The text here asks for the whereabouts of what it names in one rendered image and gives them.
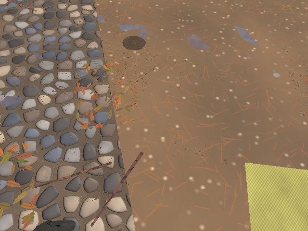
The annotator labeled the robot left hand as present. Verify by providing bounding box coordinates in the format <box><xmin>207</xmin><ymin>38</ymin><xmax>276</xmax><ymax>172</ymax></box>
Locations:
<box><xmin>32</xmin><ymin>219</ymin><xmax>76</xmax><ymax>231</ymax></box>

